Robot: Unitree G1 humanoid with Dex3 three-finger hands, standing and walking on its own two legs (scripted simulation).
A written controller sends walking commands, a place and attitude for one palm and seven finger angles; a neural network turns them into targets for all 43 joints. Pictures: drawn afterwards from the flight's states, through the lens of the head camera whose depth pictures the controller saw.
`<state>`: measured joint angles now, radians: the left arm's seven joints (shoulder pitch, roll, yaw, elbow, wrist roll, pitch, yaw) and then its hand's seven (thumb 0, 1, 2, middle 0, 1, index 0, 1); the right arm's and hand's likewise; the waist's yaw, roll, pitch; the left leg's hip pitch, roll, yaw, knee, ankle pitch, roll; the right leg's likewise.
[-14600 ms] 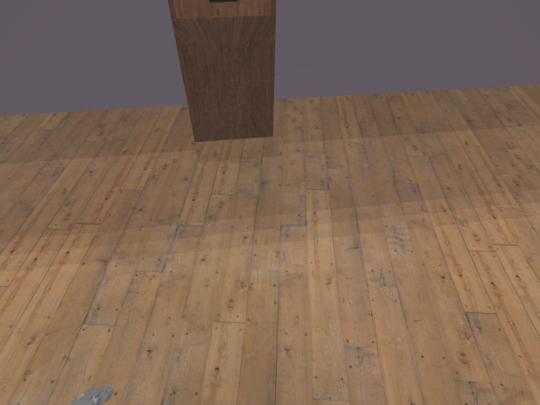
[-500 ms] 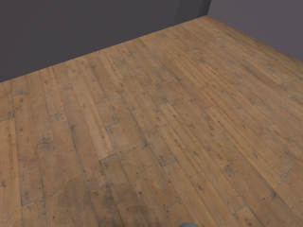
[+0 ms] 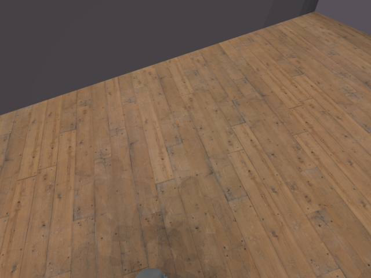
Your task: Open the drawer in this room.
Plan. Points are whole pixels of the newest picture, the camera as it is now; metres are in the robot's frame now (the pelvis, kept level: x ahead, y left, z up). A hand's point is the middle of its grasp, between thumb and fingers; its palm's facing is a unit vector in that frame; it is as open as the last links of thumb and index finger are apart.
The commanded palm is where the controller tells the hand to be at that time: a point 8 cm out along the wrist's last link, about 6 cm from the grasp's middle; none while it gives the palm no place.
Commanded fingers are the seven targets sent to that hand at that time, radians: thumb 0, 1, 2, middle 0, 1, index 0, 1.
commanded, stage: turn or walk to find it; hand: left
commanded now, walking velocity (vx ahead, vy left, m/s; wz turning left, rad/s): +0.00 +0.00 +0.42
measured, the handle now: out of the picture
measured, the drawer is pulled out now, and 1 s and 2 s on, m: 0.00 0.00 0.00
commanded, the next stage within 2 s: none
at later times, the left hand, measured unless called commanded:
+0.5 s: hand out of the picture +0.01 +0.28 -0.17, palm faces +0.25 -0.93 -0.26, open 7.4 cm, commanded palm none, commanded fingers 0.00 0.90 0.90 -0.20 -0.30 -0.20 -0.30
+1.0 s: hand out of the picture -0.03 +0.17 -0.15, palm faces +0.43 -0.86 -0.28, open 7.3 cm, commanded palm none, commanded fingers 0.00 0.90 0.90 -0.20 -0.30 -0.20 -0.30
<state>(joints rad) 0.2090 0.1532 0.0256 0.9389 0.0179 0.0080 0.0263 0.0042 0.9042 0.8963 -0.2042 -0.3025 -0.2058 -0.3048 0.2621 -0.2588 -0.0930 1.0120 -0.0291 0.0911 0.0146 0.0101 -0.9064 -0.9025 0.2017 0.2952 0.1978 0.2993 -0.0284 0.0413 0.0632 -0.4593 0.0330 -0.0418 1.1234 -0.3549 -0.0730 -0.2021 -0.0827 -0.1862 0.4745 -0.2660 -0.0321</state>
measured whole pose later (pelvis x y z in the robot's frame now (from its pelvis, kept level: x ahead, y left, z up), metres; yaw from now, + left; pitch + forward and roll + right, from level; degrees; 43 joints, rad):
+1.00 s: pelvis -0.01 -0.03 +0.00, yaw +25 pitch -1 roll +3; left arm 0.23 0.15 0.02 0.94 0.01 0.00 0.03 0.00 0.91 0.90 -0.20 -0.30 -0.21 -0.30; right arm 0.25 -0.26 -0.09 1.02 -0.03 0.09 0.01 0.01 -0.91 -0.90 0.20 0.30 0.20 0.30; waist -0.02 0.05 0.06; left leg -0.47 0.03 -0.06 1.18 -0.32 -0.08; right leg -0.20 -0.07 -0.21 0.47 -0.26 -0.06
